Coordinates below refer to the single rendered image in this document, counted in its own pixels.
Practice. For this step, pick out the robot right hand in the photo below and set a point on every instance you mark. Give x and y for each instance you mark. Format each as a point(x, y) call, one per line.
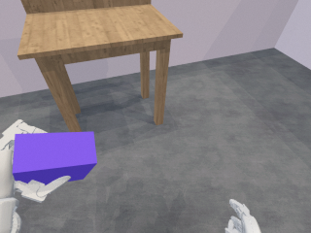
point(247, 224)

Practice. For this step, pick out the table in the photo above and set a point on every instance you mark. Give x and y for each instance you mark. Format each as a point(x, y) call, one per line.
point(60, 32)

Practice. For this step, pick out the sponge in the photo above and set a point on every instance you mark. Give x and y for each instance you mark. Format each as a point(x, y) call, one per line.
point(45, 157)

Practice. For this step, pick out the left robot forearm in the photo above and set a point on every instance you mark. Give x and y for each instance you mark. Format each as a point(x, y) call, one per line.
point(10, 221)

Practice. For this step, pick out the robot left hand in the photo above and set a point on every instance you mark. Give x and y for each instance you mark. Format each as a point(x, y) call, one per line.
point(33, 190)

